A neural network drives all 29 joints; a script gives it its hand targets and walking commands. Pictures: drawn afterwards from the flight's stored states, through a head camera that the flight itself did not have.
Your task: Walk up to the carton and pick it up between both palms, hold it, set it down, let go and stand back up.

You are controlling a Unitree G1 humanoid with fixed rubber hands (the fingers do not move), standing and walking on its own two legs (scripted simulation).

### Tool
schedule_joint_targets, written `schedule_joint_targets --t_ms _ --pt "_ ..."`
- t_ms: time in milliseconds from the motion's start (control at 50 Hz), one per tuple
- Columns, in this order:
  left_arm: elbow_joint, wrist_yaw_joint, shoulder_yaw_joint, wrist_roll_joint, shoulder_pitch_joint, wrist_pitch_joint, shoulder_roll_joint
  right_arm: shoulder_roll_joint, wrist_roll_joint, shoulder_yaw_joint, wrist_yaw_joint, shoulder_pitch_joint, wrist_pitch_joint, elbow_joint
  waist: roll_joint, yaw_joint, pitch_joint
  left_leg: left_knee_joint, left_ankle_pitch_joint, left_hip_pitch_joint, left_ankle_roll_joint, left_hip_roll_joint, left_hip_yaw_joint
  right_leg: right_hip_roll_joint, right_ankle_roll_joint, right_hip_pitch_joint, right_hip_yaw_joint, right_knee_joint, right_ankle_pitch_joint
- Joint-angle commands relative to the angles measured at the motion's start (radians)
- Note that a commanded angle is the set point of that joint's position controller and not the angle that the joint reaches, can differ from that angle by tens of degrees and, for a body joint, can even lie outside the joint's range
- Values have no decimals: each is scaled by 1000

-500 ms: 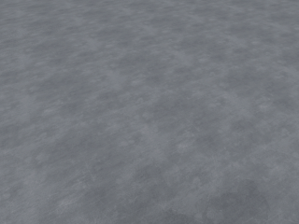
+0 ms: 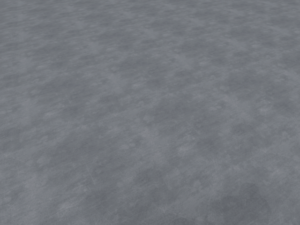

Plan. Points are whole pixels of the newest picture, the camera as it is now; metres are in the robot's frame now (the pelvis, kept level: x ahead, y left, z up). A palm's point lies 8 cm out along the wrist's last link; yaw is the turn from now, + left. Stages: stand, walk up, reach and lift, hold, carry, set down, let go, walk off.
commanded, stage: stand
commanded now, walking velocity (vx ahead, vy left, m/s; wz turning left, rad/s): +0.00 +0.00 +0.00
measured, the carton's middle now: out of the picture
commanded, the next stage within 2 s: none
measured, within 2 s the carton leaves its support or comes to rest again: neither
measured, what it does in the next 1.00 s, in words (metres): stands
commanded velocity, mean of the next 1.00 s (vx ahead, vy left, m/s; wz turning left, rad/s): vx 0.00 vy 0.00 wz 0.00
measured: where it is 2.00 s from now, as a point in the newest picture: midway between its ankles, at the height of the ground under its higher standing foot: outside the picture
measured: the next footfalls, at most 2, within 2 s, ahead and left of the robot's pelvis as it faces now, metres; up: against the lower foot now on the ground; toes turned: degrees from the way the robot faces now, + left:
none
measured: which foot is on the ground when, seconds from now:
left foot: down 0.00-1.00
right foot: down 0.00-1.00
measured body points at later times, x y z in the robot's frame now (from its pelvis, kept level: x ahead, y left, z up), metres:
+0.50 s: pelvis -0.01 +0.00 +0.00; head +0.00 +0.00 +0.45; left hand -0.03 +0.20 -0.16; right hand -0.03 -0.20 -0.16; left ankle -0.01 +0.12 -0.74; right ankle -0.01 -0.12 -0.74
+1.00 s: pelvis -0.01 +0.00 +0.00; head +0.00 +0.00 +0.45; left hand -0.04 +0.19 -0.16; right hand -0.04 -0.19 -0.16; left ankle -0.01 +0.12 -0.74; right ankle -0.01 -0.12 -0.74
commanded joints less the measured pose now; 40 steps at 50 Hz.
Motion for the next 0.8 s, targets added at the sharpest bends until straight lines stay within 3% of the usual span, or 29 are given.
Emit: schedule_joint_targets --t_ms 0,300,780 --pt "-5 7 14 0 55 -14 82 -84 0 -13 -8 53 -13 -8 2 0 21 -94 158 -7 36 67 -68 -68 -37 -9 71 -97 160" --pt "77 14 2 1 76 -6 43 -46 -1 0 -15 81 -6 66 3 1 57 -120 125 -10 28 67 -66 -67 -29 -10 69 -123 126" --pt "96 12 -6 0 100 -4 29 -31 -1 9 -15 112 -6 78 2 1 69 -135 79 -30 27 68 -71 -67 -28 -31 73 -139 78"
